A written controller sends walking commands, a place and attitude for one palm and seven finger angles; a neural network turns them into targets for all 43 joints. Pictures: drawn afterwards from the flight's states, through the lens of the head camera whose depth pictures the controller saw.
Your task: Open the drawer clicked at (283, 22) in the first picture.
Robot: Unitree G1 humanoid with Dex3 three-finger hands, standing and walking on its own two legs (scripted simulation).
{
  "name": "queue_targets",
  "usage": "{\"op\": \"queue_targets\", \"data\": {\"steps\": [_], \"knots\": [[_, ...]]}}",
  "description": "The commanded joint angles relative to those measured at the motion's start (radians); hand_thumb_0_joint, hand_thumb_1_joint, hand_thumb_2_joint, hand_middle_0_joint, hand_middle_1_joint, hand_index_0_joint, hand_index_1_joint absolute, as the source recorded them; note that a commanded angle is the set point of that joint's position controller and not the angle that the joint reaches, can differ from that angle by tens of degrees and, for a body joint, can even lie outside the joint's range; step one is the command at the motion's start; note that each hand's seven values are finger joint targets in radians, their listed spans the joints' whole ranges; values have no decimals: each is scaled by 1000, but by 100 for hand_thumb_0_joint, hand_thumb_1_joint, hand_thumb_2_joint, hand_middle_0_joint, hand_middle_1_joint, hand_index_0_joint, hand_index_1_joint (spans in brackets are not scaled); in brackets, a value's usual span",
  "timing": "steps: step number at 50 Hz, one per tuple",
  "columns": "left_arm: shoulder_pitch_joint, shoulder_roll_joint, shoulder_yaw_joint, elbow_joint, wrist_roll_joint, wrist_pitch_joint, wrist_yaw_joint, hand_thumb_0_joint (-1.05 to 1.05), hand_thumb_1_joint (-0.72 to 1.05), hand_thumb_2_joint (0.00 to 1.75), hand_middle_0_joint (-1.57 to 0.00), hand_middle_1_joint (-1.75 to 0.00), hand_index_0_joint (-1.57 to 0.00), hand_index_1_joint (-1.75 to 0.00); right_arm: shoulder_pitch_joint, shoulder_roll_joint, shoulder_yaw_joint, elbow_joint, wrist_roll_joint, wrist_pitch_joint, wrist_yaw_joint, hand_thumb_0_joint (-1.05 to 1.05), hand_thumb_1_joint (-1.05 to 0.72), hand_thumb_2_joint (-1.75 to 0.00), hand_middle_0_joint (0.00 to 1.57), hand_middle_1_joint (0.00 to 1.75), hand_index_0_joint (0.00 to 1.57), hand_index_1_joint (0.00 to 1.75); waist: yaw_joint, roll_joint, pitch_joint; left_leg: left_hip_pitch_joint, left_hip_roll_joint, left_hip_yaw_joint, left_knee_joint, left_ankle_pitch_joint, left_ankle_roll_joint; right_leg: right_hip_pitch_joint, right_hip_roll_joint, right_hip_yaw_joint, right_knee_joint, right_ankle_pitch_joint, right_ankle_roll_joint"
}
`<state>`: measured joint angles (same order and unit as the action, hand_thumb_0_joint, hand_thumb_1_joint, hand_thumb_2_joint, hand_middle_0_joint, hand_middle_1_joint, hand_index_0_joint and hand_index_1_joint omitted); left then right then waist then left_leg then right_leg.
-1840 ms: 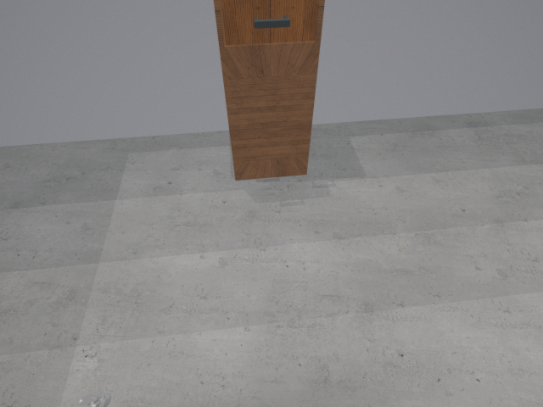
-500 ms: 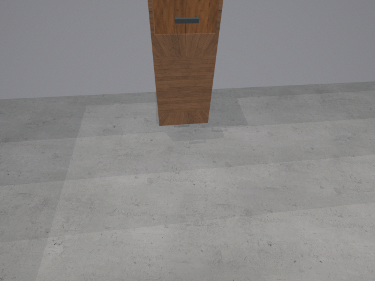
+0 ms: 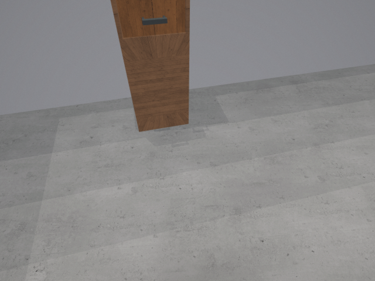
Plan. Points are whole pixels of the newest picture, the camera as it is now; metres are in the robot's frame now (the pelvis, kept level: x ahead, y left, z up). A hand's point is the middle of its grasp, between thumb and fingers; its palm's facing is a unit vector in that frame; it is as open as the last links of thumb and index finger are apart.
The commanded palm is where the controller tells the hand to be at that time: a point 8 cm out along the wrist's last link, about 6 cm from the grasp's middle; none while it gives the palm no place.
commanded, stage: walk to a spot facing it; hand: left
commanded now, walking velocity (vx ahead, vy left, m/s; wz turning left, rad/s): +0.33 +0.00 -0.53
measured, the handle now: (154, 19) +1.27 +0.28 +0.04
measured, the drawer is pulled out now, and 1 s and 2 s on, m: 0.00 0.00 0.00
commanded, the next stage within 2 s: turn to face it in 1.80 s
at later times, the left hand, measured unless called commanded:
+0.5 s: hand out of the picture +0.15 +0.25 -0.19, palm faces -0.11 -0.98 -0.16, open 7.3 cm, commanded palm none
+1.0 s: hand (183, 150) +0.57 +0.06 -0.15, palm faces -0.59 -0.80 -0.14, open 7.3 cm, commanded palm none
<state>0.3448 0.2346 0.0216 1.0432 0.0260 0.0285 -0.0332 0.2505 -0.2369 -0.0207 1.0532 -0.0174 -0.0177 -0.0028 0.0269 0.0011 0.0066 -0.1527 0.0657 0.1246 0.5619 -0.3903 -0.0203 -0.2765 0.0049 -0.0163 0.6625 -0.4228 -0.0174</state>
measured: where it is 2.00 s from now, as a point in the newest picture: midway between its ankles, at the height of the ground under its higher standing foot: (222, 218)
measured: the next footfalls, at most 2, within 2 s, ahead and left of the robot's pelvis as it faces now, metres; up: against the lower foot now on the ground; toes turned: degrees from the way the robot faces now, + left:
left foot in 0.44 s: +0.31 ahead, +0.13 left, +0.00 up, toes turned -4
right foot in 1.06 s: +0.45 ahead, -0.17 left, +0.00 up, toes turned -40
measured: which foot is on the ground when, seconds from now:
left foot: down 0.00-0.02, up 0.04-0.42, down 0.44-1.00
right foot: down 0.00-0.44, up 0.46-1.00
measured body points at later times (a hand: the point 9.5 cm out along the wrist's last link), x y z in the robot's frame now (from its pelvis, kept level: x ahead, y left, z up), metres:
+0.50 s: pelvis +0.18 +0.05 -0.01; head +0.21 +0.08 +0.44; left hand +0.16 +0.30 -0.17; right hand +0.28 -0.19 -0.12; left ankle +0.27 +0.13 -0.73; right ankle +0.02 -0.07 -0.67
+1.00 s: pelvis +0.36 +0.01 +0.00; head +0.40 -0.02 +0.45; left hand +0.60 +0.11 -0.14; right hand +0.13 -0.11 -0.13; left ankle +0.27 +0.14 -0.73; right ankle +0.41 -0.15 -0.70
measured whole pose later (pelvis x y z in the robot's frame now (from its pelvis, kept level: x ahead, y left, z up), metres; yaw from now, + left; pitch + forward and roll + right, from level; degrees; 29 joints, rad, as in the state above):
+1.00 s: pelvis +0.36 +0.01 +0.00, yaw -30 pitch +0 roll -1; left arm 0.04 0.18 0.05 0.92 0.03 0.03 -0.05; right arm 0.52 -0.15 -0.03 1.10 -0.03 -0.06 -0.02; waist -0.10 0.00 0.10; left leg 0.07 0.11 0.44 0.39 -0.44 -0.04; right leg -0.55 -0.05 -0.14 0.72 -0.21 -0.05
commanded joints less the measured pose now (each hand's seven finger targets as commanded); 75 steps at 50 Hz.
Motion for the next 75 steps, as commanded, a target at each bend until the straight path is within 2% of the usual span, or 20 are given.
{"op": "queue_targets", "data": {"steps": [1,2,3,9,17,19,20,22,23,25,29,46,48,51,53,54,59,73,74,75], "knots": [[229,200,71,-22,11,-68,15,0,90,90,-20,-30,-20,-30,-72,-98,-34,-113,8,-27,-6,0,-90,-90,20,30,20,30,104,-325,24,-484,23,57,438,-90,12,339,-259,425,-356,62,-118],[317,225,71,-2,-12,-77,32,0,90,90,-20,-30,-20,-30,-184,-113,-29,-166,2,-40,-2,0,-90,-90,20,30,20,30,134,-303,57,-611,-12,-39,572,-187,8,330,-359,661,-451,225,-189],[303,205,68,-2,-10,-79,43,0,90,90,-20,-30,-20,-30,-230,-106,-32,-177,1,-43,-3,0,-90,-90,20,30,20,30,120,-209,90,-653,22,-102,642,-142,7,306,-369,659,-441,296,-223],[158,110,50,-41,1,-98,47,0,90,90,-20,-30,-20,-30,-133,-38,-45,-141,-1,-21,15,0,-90,-90,20,30,20,30,-4,-88,75,-532,56,-78,524,120,-35,170,-231,327,-435,374,-190],[151,111,64,-25,6,-91,53,0,90,90,-20,-30,-20,-30,-231,-5,-42,-214,9,-44,26,0,-90,-90,20,30,20,30,20,-159,67,-341,-2,-34,152,158,-10,164,-187,274,-375,488,-141],[101,121,73,-34,2,-89,53,0,90,90,-20,-30,-20,-30,-80,-35,-51,-171,7,-55,11,0,-90,-90,20,30,20,30,-53,-131,12,-67,-33,-25,-2,210,2,74,-146,242,-238,529,-111],[90,103,75,-40,-3,-88,47,0,90,90,-20,-30,-20,-30,73,-84,-63,-124,3,-59,-6,0,-90,-90,20,30,20,30,-113,-64,-57,158,-11,-43,-47,213,16,-12,-93,212,-54,529,-87],[122,15,67,-86,-16,-91,26,0,90,90,-20,-30,-20,-30,291,-254,-92,-79,-13,-61,-17,0,-90,-90,20,30,20,30,-147,325,-214,390,455,-636,-254,91,177,-333,74,43,547,-158,-19],[71,27,62,-101,-9,-83,30,0,90,90,-20,-30,-20,-30,214,-227,-84,-96,-5,-54,-18,0,-90,-90,20,30,20,30,-129,226,-150,233,495,-680,-328,-121,208,-373,8,86,689,-142,-28],[-28,21,68,-106,6,-71,10,0,90,90,-20,-30,-20,-30,70,-90,-57,-120,-6,-63,-16,0,-90,-90,20,30,20,30,-67,134,71,-31,379,-467,-381,-181,156,-407,-79,61,713,46,-22],[35,-14,71,-84,12,-22,-7,0,90,90,-20,-30,-20,-30,40,-27,-42,-103,-2,-88,-23,0,-90,-90,20,30,20,30,9,139,46,-120,271,-133,-379,108,97,-327,-106,35,638,216,9],[-423,-29,38,-230,5,-22,-25,0,90,90,-20,-30,-20,-30,308,-69,-36,5,-16,-70,-25,0,-90,-90,20,30,20,30,-104,111,145,236,305,143,-310,631,124,-420,-75,-116,84,240,-17],[-379,-10,41,-221,5,-31,-20,0,90,90,-20,-30,-20,-30,310,-86,-44,2,-15,-67,-24,0,-90,-90,20,30,20,30,-84,113,95,268,312,182,-198,887,114,-318,-29,-153,30,167,-50],[-68,66,68,-127,11,-61,-8,0,90,90,-20,-30,-20,-30,247,-125,-50,-31,-1,-61,-16,0,-90,-90,20,30,20,30,67,123,-112,131,268,245,262,1023,46,176,45,-195,-129,243,-102],[140,262,110,-83,-14,-73,21,0,90,90,-20,-30,-20,-30,218,-21,-34,-104,23,-64,-10,0,-90,-90,20,30,20,30,111,-165,-306,-501,33,114,906,-206,-46,660,-449,577,-225,645,-317],[102,257,110,-88,-27,-68,30,0,90,90,-20,-30,-20,-30,134,-51,-46,-116,14,-66,-17,0,-90,-90,20,30,20,30,110,-48,-227,-523,72,-56,907,-120,-20,510,-418,461,-273,720,-295],[-132,106,72,-125,-4,-92,41,0,90,90,-20,-30,-20,-30,177,5,-46,-73,-12,-14,-11,0,-90,-90,20,30,20,30,-73,-35,-10,-380,137,-86,682,71,-39,-8,-251,194,-406,406,-190],[-31,142,83,-108,-6,-77,33,0,90,90,-20,-30,-20,-30,-93,-38,-46,-192,-1,-43,6,0,-90,-90,20,30,20,30,-25,-109,11,-107,-7,-32,-31,175,-31,26,-176,253,-271,400,-135],[-46,122,81,-119,-11,-73,32,0,90,90,-20,-30,-20,-30,5,-77,-52,-163,-4,-51,-6,0,-90,-90,20,30,20,30,-73,-56,-29,85,17,-54,-129,208,-18,-58,-122,212,-136,409,-100],[-11,65,75,-128,-20,-71,25,0,90,90,-20,-30,-20,-30,119,-188,-74,-137,-18,-59,-17,0,-90,-90,20,30,20,30,-109,171,-128,308,249,-309,-182,258,52,-231,0,113,124,185,-39]]}}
